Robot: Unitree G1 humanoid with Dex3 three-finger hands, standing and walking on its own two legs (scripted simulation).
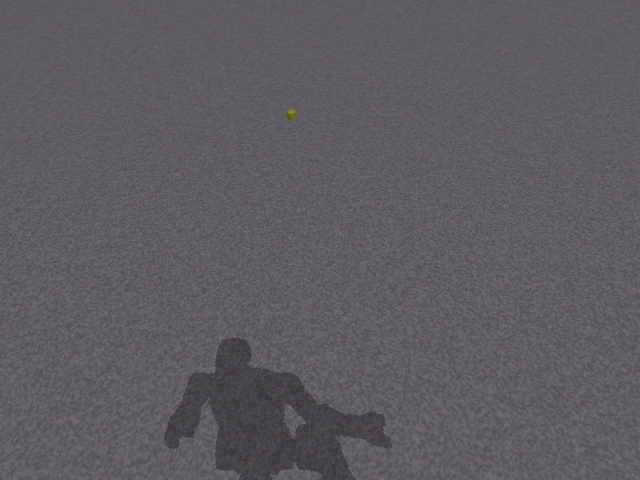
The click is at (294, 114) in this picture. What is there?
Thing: cube
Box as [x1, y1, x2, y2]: [286, 109, 296, 120]
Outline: 291,109 286,112 287,118 291,120 296,117 295,111
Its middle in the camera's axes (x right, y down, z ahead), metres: -0.16 -0.74 +2.22
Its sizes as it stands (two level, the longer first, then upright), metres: 0.040 0.040 0.040
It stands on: the floor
